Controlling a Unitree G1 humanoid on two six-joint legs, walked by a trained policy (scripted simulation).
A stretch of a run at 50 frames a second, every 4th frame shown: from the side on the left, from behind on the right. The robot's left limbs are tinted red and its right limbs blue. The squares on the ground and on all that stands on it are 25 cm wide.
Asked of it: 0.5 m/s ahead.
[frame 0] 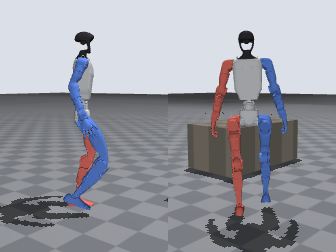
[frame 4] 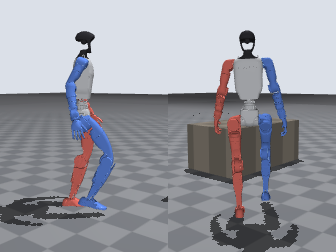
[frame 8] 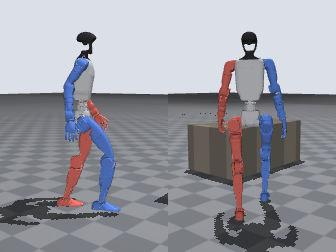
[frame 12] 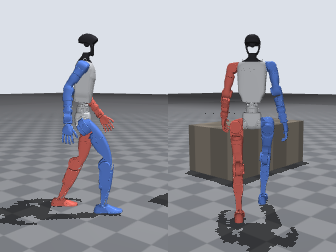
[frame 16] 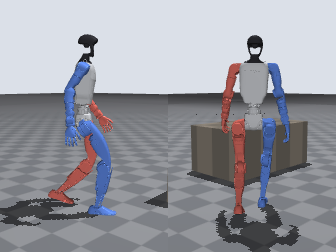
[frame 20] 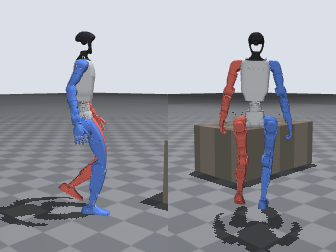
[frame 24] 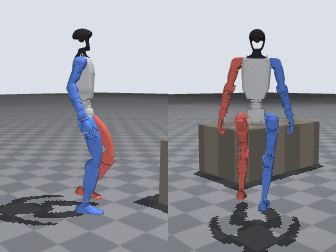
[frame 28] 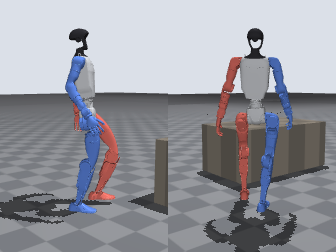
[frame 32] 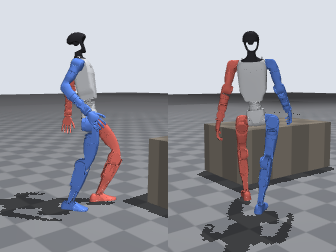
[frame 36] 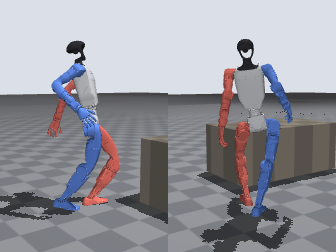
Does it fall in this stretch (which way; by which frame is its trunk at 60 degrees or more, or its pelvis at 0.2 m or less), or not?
no
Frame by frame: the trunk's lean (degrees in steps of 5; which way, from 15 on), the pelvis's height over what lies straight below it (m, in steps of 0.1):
0: 5, 0.8
4: 5, 0.8
8: 5, 0.8
12: 5, 0.8
16: 5, 0.8
20: 0, 0.8
24: 5, 0.8
28: 10, 0.8
32: 15 backward, 0.8
36: 15 backward, 0.7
